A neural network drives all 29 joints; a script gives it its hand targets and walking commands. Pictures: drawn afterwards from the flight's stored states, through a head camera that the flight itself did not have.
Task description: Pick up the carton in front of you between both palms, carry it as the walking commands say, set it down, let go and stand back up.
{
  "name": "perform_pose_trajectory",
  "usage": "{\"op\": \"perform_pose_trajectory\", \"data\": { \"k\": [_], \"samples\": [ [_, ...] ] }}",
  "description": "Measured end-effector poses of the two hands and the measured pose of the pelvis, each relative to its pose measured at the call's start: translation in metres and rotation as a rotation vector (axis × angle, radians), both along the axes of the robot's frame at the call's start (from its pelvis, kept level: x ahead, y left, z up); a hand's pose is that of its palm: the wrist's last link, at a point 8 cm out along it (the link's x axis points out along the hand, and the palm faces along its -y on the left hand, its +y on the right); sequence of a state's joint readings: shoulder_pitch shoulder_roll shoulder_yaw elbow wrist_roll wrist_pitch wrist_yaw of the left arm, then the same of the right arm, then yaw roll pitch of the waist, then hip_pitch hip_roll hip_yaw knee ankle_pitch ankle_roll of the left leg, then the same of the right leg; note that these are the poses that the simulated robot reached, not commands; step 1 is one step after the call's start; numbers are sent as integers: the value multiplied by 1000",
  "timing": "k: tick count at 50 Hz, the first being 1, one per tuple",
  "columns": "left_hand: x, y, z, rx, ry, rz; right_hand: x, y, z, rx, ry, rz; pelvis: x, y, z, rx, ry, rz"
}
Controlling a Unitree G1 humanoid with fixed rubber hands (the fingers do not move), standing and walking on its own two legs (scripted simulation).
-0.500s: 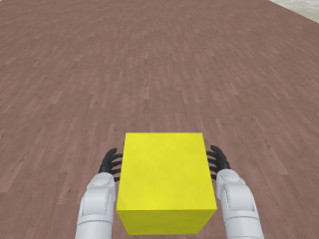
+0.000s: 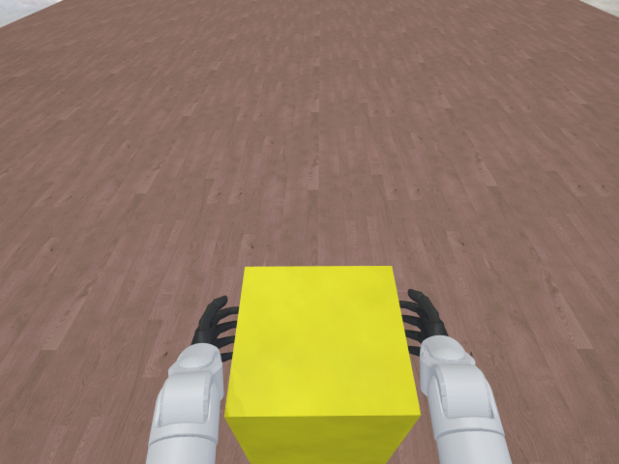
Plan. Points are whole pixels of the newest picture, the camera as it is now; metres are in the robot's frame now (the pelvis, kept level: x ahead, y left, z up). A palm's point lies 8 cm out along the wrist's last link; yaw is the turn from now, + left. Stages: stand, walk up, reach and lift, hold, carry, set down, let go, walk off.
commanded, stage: hold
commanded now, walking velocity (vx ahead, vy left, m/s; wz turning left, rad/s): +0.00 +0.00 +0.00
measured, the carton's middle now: (318, 370) +0.29 +0.01 -0.05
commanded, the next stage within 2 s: set down in 0.52 s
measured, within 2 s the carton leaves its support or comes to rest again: neither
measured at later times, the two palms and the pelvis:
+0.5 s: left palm (218, 354) +0.27 +0.13 +0.04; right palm (447, 337) +0.29 -0.16 +0.04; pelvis -0.01 -0.03 +0.00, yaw +3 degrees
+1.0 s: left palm (248, 349) +0.33 +0.12 -0.05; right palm (437, 352) +0.32 -0.18 -0.06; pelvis -0.02 -0.02 -0.03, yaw +2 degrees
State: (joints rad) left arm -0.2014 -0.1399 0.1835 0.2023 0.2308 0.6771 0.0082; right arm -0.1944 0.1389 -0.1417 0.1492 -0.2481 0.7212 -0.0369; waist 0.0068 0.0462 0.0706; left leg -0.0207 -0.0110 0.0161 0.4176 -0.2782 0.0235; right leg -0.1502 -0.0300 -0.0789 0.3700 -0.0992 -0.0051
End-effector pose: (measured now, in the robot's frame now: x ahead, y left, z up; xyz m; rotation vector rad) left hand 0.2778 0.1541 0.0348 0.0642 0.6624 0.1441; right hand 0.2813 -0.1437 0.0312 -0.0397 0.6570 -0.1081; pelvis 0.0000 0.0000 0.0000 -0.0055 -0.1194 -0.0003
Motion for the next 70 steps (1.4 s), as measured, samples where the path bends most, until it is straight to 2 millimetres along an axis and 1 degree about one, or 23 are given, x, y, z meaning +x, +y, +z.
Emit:
{"op": "perform_pose_trajectory", "data": {
  "k": [3,10,20,26,32,35,38,42,45,48,52,55,58,62,70],
  "samples": [
    [-5,0,1,-3,-4,8,-3,0,1,-1,-4,6,-5,-1,-1,-1,-14,7],
    [-10,-7,3,-2,-11,9,-8,-7,3,7,-10,2,-13,-9,-2,1,-34,27],
    [-12,-15,7,4,-15,44,0,-14,6,22,-14,29,-13,-25,-3,5,-39,51],
    [-7,-20,11,4,-13,53,7,-20,8,28,-11,35,-9,-33,-2,6,-35,61],
    [1,-23,12,1,-11,57,16,-22,10,40,-9,29,-5,-36,-1,7,-28,63],
    [8,-24,9,-7,-5,62,23,-23,7,58,-2,14,-5,-36,-3,5,-22,63],
    [17,-25,2,-20,1,66,31,-24,0,87,6,-14,-5,-35,-5,2,-8,63],
    [32,-27,-15,-18,15,46,39,-27,-18,100,18,-47,-9,-30,-11,-1,32,57],
    [43,-31,-37,-1,32,15,42,-30,-42,86,33,-61,-13,-26,-16,-1,91,47],
    [50,-34,-67,12,41,-17,42,-33,-72,61,40,-67,-18,-21,-23,2,174,33],
    [56,-36,-113,12,36,-43,41,-35,-119,38,33,-74,-28,-14,-36,9,302,23],
    [59,-36,-148,3,24,-45,41,-35,-153,37,21,-83,-34,-8,-50,11,402,24],
    [64,-36,-176,-12,1,-44,44,-36,-180,43,-2,-93,-39,-4,-67,8,495,32],
    [74,-38,-199,-37,-35,-42,52,-38,-202,48,-39,-107,-43,0,-90,4,590,43],
    [98,-46,-232,-56,-28,-58,67,-45,-234,66,-34,-153,-51,4,-131,1,697,42]
  ]
}}
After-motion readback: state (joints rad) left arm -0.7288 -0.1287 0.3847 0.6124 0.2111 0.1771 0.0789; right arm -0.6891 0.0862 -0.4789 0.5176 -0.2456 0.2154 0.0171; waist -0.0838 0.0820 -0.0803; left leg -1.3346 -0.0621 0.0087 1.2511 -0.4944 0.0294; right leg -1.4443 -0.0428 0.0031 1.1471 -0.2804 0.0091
